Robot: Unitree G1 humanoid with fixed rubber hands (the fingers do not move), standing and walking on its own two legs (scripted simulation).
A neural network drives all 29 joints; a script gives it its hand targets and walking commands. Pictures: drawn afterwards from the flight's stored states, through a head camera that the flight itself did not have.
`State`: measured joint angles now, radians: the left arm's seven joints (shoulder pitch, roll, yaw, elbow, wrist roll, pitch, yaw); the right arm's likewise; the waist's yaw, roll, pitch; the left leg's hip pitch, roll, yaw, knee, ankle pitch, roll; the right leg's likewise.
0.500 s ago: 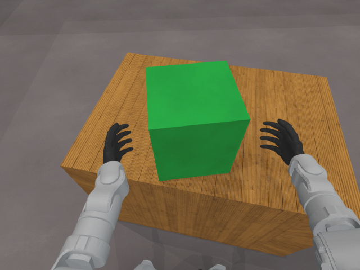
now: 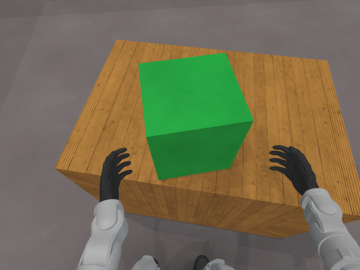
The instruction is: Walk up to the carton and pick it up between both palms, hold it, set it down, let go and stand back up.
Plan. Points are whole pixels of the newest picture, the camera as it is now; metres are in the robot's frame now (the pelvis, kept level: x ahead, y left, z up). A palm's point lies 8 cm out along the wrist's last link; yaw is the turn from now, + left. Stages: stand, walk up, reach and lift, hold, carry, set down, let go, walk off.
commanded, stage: set down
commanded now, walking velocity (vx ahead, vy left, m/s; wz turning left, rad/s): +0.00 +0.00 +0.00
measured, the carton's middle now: (189, 122) +0.48 +0.03 -0.03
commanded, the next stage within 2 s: none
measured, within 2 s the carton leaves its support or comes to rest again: neither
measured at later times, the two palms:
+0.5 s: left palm (107, 200) +0.25 +0.18 +0.01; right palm (316, 208) +0.28 -0.25 -0.02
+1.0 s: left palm (103, 209) +0.23 +0.19 +0.00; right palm (324, 236) +0.23 -0.26 -0.03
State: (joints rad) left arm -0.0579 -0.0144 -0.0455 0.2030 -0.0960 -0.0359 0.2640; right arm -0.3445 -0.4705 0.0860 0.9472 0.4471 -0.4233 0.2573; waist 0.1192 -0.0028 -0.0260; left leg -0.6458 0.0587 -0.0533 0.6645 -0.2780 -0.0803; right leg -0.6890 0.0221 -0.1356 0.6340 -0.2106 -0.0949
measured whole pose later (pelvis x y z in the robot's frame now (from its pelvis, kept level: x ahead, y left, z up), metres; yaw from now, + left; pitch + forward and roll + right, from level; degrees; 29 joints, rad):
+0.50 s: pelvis +0.01 +0.00 +0.00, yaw +0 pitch +4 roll +1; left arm 0.04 -0.04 -0.05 0.16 -0.01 0.05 0.34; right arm -0.17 -0.43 0.08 0.98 0.46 -0.40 0.34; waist 0.09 -0.07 -0.01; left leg -0.44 0.04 -0.05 0.71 -0.34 -0.07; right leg -0.51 0.00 -0.12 0.72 -0.30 -0.09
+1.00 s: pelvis +0.04 +0.01 +0.02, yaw -3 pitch +7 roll +0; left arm 0.31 -0.07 0.00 0.10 0.06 -0.13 0.27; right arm 0.05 -0.42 0.14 0.94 0.44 -0.60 0.30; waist 0.07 -0.03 -0.01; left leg -0.36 0.08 0.00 0.57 -0.33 -0.06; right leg -0.42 0.05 -0.08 0.54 -0.24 -0.08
